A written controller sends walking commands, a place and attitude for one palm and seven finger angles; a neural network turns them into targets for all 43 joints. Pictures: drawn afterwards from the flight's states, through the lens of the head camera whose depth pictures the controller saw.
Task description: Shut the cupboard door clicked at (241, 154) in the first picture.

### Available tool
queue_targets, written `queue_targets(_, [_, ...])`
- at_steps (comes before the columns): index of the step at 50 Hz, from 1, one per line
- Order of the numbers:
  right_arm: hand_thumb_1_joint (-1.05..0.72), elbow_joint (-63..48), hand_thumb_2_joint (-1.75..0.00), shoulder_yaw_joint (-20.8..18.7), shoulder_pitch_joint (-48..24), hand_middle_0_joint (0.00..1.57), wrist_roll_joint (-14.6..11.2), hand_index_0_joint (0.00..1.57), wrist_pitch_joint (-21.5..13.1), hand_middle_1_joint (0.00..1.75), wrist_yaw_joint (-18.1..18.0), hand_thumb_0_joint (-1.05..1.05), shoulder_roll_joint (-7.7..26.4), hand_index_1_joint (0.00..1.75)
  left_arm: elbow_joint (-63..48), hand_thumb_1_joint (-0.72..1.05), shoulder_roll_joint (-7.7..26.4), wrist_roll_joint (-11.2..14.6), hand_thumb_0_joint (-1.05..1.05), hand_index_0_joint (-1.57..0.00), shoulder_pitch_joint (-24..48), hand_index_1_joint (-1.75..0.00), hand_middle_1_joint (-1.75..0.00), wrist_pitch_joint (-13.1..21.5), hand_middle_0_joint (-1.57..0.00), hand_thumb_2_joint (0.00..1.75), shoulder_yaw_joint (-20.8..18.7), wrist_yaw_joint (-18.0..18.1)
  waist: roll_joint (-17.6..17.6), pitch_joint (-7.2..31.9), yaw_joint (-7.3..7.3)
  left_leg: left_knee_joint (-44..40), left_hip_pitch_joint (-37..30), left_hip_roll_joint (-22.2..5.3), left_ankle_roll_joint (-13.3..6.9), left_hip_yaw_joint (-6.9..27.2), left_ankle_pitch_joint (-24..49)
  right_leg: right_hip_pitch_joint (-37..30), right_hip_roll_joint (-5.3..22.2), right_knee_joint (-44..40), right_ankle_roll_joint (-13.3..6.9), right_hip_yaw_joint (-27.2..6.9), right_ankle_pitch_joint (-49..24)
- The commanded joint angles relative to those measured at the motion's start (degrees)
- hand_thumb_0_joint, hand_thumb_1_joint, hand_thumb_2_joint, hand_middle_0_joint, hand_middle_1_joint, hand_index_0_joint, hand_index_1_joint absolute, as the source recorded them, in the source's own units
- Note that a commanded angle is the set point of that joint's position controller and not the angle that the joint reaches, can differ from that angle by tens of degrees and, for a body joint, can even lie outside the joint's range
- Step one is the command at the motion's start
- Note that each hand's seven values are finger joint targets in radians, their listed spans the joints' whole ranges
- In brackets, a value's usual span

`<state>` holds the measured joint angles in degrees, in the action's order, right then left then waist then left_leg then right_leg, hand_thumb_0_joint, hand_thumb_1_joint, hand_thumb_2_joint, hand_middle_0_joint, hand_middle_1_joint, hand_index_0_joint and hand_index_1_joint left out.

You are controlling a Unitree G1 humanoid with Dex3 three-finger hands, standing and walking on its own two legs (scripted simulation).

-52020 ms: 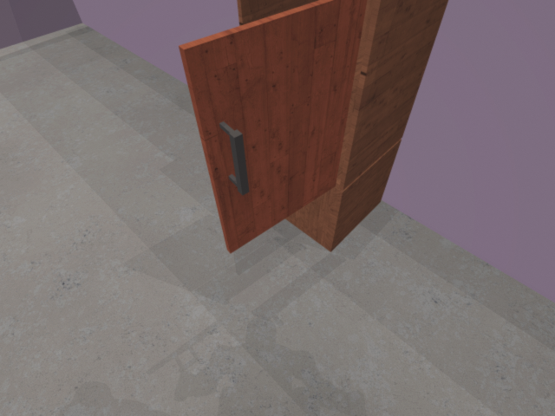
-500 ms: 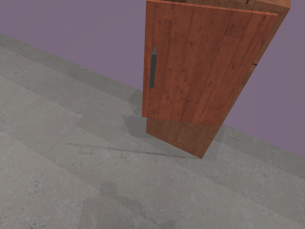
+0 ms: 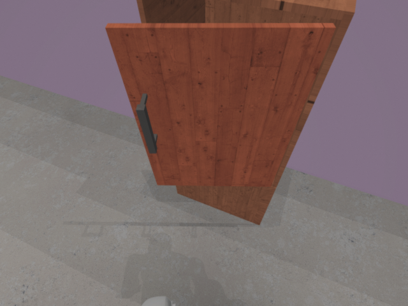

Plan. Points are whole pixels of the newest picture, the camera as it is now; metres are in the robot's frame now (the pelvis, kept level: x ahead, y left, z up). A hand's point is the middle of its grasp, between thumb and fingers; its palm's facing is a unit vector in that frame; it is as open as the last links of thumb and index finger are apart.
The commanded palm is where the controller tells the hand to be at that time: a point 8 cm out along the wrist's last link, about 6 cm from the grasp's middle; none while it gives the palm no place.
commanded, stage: come to a stop and stand still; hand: left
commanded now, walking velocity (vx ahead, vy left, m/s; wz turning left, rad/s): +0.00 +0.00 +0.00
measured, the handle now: (148, 125) +0.52 +0.15 +0.01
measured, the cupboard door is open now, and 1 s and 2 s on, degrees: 22 22 22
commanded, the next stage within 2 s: look again from close up in 1.18 s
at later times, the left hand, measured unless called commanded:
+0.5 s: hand out of the picture +0.08 +0.18 -0.17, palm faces +0.04 -0.96 -0.28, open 7.4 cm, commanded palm none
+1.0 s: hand out of the picture +0.09 +0.24 -0.16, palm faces -0.07 -0.97 -0.25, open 7.4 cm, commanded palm none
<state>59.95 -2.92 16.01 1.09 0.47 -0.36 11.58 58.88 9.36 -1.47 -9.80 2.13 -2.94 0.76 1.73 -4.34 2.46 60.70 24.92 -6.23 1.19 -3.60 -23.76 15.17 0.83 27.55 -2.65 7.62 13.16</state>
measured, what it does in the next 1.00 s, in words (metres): steps on the spot: left foot, then left foot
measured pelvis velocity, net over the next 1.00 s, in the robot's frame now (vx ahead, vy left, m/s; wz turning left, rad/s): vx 0.02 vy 0.05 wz -0.05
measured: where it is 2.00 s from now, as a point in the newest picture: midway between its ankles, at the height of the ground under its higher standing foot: outside the picture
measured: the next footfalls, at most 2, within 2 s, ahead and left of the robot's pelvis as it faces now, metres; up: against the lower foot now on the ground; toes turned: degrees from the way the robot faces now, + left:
left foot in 0.14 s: +0.14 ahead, +0.10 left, +0.00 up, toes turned +6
left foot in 0.68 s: +0.08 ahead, +0.11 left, +0.00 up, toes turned -2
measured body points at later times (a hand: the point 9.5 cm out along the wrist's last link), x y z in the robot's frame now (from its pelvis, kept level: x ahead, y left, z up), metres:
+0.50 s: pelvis +0.06 -0.01 -0.01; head +0.10 -0.03 +0.44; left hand +0.08 +0.23 -0.15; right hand +0.17 -0.25 -0.16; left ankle +0.07 +0.10 -0.71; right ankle +0.02 -0.10 -0.74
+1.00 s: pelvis +0.02 +0.05 +0.00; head +0.02 +0.05 +0.45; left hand +0.10 +0.29 -0.14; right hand +0.04 -0.19 -0.15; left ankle +0.04 +0.11 -0.74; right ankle +0.02 -0.10 -0.74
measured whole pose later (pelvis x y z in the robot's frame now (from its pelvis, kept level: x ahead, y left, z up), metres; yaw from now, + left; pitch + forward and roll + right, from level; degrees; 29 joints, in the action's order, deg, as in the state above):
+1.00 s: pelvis +0.02 +0.05 +0.00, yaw -3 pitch -1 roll +0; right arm 54.7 0.5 15.9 0.9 0.9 0.2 11.1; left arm 52.7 12.3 -1.5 -14.2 -1.3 0.7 1.8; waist 0.3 -0.9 0.8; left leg 28.2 14.6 3.7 -4.9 -2.9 -13.0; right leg 13.3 2.0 29.1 0.3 -0.2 15.8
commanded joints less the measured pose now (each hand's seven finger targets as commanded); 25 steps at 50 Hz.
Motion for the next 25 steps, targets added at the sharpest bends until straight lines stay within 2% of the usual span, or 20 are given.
queue_targets(1, [-0.9,-2.84,-0.9,0.86,3.67,0.2,0.35,0.2,-1.14,0.3,0.1,0.0,-0.82,0.3,-0.21,0.9,6.69,0.06,0.0,-0.2,-5.25,-0.3,-0.3,1.21,-0.2,0.9,-0.33,0.06,-7.55,5.9,-0.79,-12.29,-0.12,0.78,0.38,-1.22,2.66,-6.49,13.44,-11.66,-8.34,-8.96,-23.69])
queue_targets(3, [-0.9,-2.81,-0.9,1.64,1.83,0.2,-0.01,0.2,-1.35,0.3,-0.23,0.0,-1.14,0.3,0.21,0.9,5.89,0.36,0.0,-0.2,-5.37,-0.3,-0.3,1.19,-0.2,0.9,0.17,0.33,-7.1,5.65,-1.32,-20.9,-2.84,1.79,0.67,-0.73,5.36,-8.16,12.93,-9.49,-7.8,-9.23,-31.44])
queue_targets(4, [-0.9,-2.21,-0.9,1.89,2.11,0.2,-0.16,0.2,-1.5,0.3,-0.42,0.0,-1.15,0.3,0.6,0.9,5.78,0.45,0.0,-0.2,-5.01,-0.3,-0.3,1.12,-0.2,0.9,0.47,0.58,-5.23,6.23,-0.87,-26.74,-6.58,2.44,0.9,-0.41,9.79,-8.53,12.14,-7.13,-6.72,-8.74,-34.09])
queue_targets(5, [-0.9,-1.52,-0.9,2.15,3.01,0.2,-0.19,0.2,-1.5,0.3,-0.54,0.0,-0.31,0.3,0.73,0.9,6.08,0.97,0.0,-0.2,-4.52,-0.3,-0.3,0.92,-0.2,0.9,0.6,0.92,-4.46,6.79,-0.29,-32.77,-11.05,2.56,0.73,0.42,18.2,-7.93,11.01,-4.77,-4.77,-7.47,-34.34])
queue_targets(6, [-0.9,-1.24,-0.9,1.97,2.9,0.2,-0.39,0.2,-1.67,0.3,-0.68,0.0,1.52,0.3,1.0,0.9,5.91,1.33,0.0,-0.2,-5.29,-0.3,-0.3,0.51,-0.2,0.9,0.94,1.17,-2.13,7.55,-0.72,-35.67,-16.4,0.2,-0.42,3.01,34.54,-5.23,9.26,-3.08,-1.73,-6.58,-30.63])
queue_targets(7, [-0.9,-1.56,-0.9,1.58,2.51,0.2,-0.36,0.2,-1.75,0.3,-1.02,0.0,4.35,0.3,0.8,0.9,5.03,1.47,0.0,-0.2,-6.91,-0.3,-0.3,-0.16,-0.2,0.9,1.08,1.68,0.96,7.98,-1.5,-33.6,-19.26,-4.22,-2.98,6.16,50.67,-3.53,7.25,-2.51,0.88,-6.2,-22.44])
queue_targets(8, [-0.9,-1.76,-0.9,0.86,2.42,0.2,-0.34,0.2,-0.99,0.3,-1.23,0.0,5.91,0.3,0.36,0.9,4.84,1.0,0.0,-0.2,-7.5,-0.3,-0.3,-1.07,-0.2,0.9,1.07,2.29,1.15,5.63,-1.27,-32.72,-17.44,-5.81,-4.51,6.69,51.6,-3.03,5.65,-3.23,1.74,-6.31,-14.22])
queue_targets(9, [-0.9,-2.45,-0.9,0.74,-0.38,0.2,-0.64,0.2,-0.7,0.3,-1.68,0.0,6.42,0.3,-0.05,0.9,4.97,0.64,0.0,-0.2,-8.31,-0.3,-0.3,-1.94,-0.2,0.9,1.01,2.46,5.26,2.63,-2.23,-32.72,-16.94,-7.35,-5.8,7.65,54.77,-0.58,5.18,-2.29,2.3,-6.44,-11.33])
queue_targets(10, [-0.9,-2.85,-0.9,0.62,-1.04,0.2,-0.85,0.2,-0.32,0.3,-2.14,0.0,6.2,0.3,-0.01,0.9,5.96,0.81,0.0,-0.2,-8.43,-0.3,-0.3,-2.27,-0.2,0.9,0.86,2.34,8.03,4.11,-2.16,-33.24,-17.65,-7.61,-6.78,8.57,58.25,-2.08,4.84,-1.0,2.71,-5.5,-11.53])
queue_targets(12, [-0.9,-4.12,-0.9,-0.03,-1.97,0.2,-0.75,0.2,0.48,0.3,-2.51,0.0,7.26,0.3,-0.71,0.9,6.52,0.91,0.0,-0.2,-8.59,-0.3,-0.3,-2.73,-0.2,0.9,0.4,2.19,8.02,6.24,-2.43,-34.27,-18.52,-8.4,-7.8,9.59,57.68,-2.63,4.05,1.87,2.58,-5.48,-7.65])
queue_targets(15, [-0.9,-5.87,-0.9,-1.07,-3.6,0.2,-0.49,0.2,1.15,0.3,-2.43,0.0,8.44,0.3,-1.87,0.9,6.59,0.57,0.0,-0.2,-8.98,-0.3,-0.3,-3.12,-0.2,0.9,-0.1,1.91,6.26,10.0,-2.62,-33.64,-20.35,-8.94,-8.54,9.47,54.35,-1.76,3.04,4.82,2.14,-6.3,-2.35])
queue_targets(17, [-0.9,-7.17,-0.9,-1.36,-5.27,0.2,-0.4,0.2,1.55,0.3,-2.29,0.0,8.55,0.3,-2.75,0.9,6.87,0.44,0.0,-0.2,-9.44,-0.3,-0.3,-3.25,-0.2,0.9,-0.41,1.85,4.38,11.65,-3.07,-32.34,-19.47,-8.18,-8.3,9.34,48.45,-2.16,3.03,3.59,1.84,-7.68,-4.35])
queue_targets(18, [-0.9,-7.85,-0.9,-1.46,-6.04,0.2,-0.48,0.2,1.73,0.3,-2.2,0.0,8.21,0.3,-2.98,0.9,7.36,0.23,0.0,-0.2,-9.71,-0.3,-0.3,-3.18,-0.2,0.9,-0.55,1.87,2.1,11.94,-3.17,-30.64,-17.38,-6.48,-7.08,8.31,42.99,-3.63,4.11,1.45,1.27,-9.68,-11.62])
queue_targets(19, [-0.9,-8.31,-0.9,-1.51,-6.4,0.2,-0.55,0.2,1.85,0.3,-1.99,0.0,6.77,0.3,-3.19,0.9,8.1,-0.06,0.0,-0.2,-9.86,-0.3,-0.3,-3.02,-0.2,0.9,-0.59,1.96,-2.86,11.39,-3.26,-27.97,-14.45,-3.73,-5.27,6.31,35.9,-5.41,7.02,-0.8,-0.1,-12.99,-20.6])
queue_targets(20, [-0.9,-8.56,-0.9,-1.38,-5.84,0.2,-0.52,0.2,2.07,0.3,-1.74,0.0,5.59,0.3,-3.39,0.9,9.57,-0.27,0.0,-0.2,-9.53,-0.3,-0.3,-2.8,-0.2,0.9,-0.78,1.99,-8.04,10.37,-2.81,-23.75,-10.39,0.53,-2.83,2.66,26.44,-7.39,12.71,-2.43,-2.81,-17.52,-31.39])
queue_targets(21, [-0.9,-8.66,-0.9,-1.06,-6.39,0.2,-0.33,0.2,2.44,0.3,-1.48,0.0,4.12,0.3,-3.36,0.9,10.45,-0.42,0.0,-0.2,-9.38,-0.3,-0.3,-2.57,-0.2,0.9,-1.06,2.02,-12.64,8.35,-3.34,-18.02,-4.89,5.19,-0.75,0.78,4.75,-9.49,17.55,-3.34,-6.19,-20.66,-44.92])
queue_targets(22, [-0.9,-8.91,-0.9,-1.04,-8.21,0.2,-0.48,0.2,2.93,0.3,-1.42,0.0,3.56,0.3,-3.04,0.9,10.58,-0.46,0.0,-0.2,-9.47,-0.3,-0.3,-2.58,-0.2,0.9,-0.89,1.98,-12.6,6.43,-4.17,-10.91,-1.96,6.31,-0.4,2.78,-7.25,-8.5,20.13,-4.33,-9.02,-20.88,-50.52])
queue_targets(23, [-0.9,-8.73,-0.9,-0.98,-9.04,0.2,-0.49,0.2,3.16,0.3,-1.47,0.0,3.4,0.3,-3.24,0.9,10.09,-0.58,0.0,-0.2,-8.19,-0.3,-0.3,-2.57,-0.2,0.9,-0.68,2.01,-11.26,4.98,-3.62,-5.89,-0.51,6.25,-0.3,4.84,-8.07,-8.13,19.39,-4.17,-10.47,-19.97,-50.38])
queue_targets(24, [-0.9,-8.33,-0.9,-0.76,-8.56,0.2,-0.64,0.2,3.05,0.3,-1.49,0.0,3.23,0.3,-3.5,0.9,10.02,-0.57,0.0,-0.2,-6.89,-0.3,-0.3,-2.59,-0.2,0.9,-0.75,2.13,-9.07,4.68,-3.0,-4.78,0.26,5.87,-0.08,4.89,-7.43,-9.24,18.56,-3.39,-10.87,-18.67,-49.67])
queue_targets(25, [-0.9,-8.01,-0.9,-0.48,-8.79,0.2,-0.76,0.2,2.81,0.3,-1.31,0.0,3.07,0.3,-3.73,0.9,10.84,-0.53,0.0,-0.2,-6.13,-0.3,-0.3,-2.5,-0.2,0.9,-0.83,2.05,-8.87,4.43,-2.98,-5.81,1.02,5.89,0.18,4.35,-7.22,-10.77,17.07,-2.89,-10.17,-16.55,-49.51])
